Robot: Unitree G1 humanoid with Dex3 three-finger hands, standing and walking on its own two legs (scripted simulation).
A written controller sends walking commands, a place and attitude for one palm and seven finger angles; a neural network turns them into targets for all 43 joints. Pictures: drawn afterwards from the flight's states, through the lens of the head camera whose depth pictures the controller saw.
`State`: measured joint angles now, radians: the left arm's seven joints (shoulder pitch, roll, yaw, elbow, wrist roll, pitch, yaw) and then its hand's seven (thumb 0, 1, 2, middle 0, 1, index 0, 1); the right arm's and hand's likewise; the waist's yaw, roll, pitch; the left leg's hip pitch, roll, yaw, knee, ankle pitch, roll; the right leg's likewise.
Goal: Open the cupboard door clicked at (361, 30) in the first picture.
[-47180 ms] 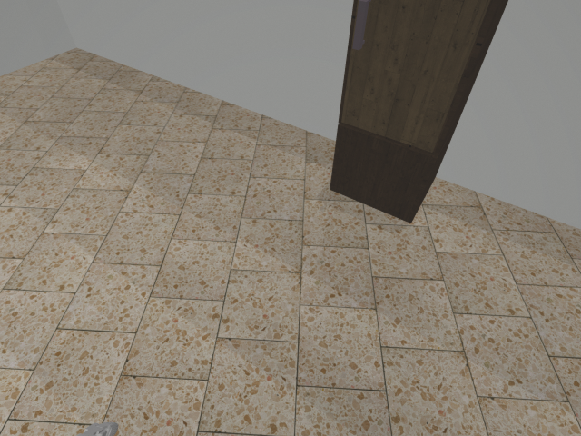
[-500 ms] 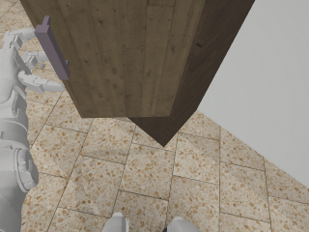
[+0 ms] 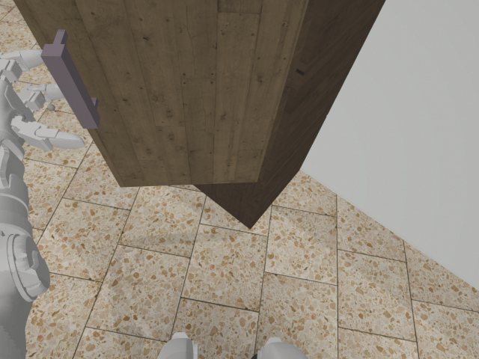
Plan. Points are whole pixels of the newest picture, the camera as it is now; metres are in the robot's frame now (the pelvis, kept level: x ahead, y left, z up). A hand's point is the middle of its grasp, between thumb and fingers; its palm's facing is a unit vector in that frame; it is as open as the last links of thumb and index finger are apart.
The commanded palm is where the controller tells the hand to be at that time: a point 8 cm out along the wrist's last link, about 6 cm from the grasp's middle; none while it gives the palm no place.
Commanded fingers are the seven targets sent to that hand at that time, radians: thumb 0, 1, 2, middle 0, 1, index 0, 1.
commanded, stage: move the hooked fingers beside the handle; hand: left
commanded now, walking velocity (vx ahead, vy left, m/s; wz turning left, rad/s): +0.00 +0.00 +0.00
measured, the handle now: (77, 82) +0.54 +0.25 +0.10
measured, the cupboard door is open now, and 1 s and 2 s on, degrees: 44 44 44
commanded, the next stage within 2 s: slide the fingers in behind the handle in 1.98 s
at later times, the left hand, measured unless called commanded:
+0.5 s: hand (40, 103) +0.49 +0.29 +0.11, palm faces +0.07 -1.00 +0.01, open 14.1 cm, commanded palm +0.47 +0.34 +0.10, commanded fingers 0.00 -0.50 0.30 -0.30 -1.20 -0.30 -1.20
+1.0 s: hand (15, 106) +0.48 +0.32 +0.11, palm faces +0.09 -1.00 +0.00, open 14.0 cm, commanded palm +0.46 +0.36 +0.10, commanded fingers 0.00 -0.50 0.30 -0.30 -1.20 -0.30 -1.20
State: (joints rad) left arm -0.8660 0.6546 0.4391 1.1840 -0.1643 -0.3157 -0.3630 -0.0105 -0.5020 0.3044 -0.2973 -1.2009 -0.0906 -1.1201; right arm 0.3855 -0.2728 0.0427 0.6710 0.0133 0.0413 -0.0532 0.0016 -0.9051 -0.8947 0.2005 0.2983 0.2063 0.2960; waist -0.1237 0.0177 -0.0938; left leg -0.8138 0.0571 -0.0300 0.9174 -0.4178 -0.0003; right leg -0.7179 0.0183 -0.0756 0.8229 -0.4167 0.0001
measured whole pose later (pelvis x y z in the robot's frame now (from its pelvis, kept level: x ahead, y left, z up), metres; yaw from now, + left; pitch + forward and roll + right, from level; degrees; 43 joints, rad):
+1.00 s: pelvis -0.01 +0.01 -0.01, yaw -2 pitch +20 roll -5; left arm -0.90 0.84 0.57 1.27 -0.12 -0.29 -0.52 -0.01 -0.50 0.30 -0.30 -1.20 -0.30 -1.20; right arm 0.40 -0.29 0.06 0.60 0.02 0.08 -0.07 0.00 -0.90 -0.89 0.20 0.30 0.21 0.30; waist -0.16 0.01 -0.09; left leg -0.88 0.07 -0.02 0.96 -0.43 0.01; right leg -0.79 0.03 -0.06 0.84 -0.41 0.01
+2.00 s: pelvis +0.00 +0.01 -0.01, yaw -2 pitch +20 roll -5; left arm -0.86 0.85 0.60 1.25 -0.14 -0.28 -0.56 -0.01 -0.50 0.30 -0.30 -1.20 -0.30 -1.20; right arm 0.40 -0.30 0.06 0.59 0.02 0.08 -0.07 0.00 -0.90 -0.89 0.20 0.30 0.21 0.30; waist -0.15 0.02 -0.10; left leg -0.88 0.07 -0.02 0.97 -0.43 0.01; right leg -0.78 0.04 -0.06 0.85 -0.41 0.01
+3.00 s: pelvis +0.00 +0.01 +0.00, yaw -1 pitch +18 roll -4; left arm -0.83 0.67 0.49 1.16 -0.16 -0.30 -0.43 -0.01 -0.50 0.30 -0.30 -1.20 -0.30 -1.20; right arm 0.39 -0.28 0.04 0.61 0.02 0.08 -0.06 0.00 -0.90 -0.89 0.20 0.30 0.21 0.30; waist -0.14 0.02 -0.11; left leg -0.83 0.06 -0.01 0.94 -0.42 0.01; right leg -0.74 0.03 -0.05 0.84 -0.41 0.01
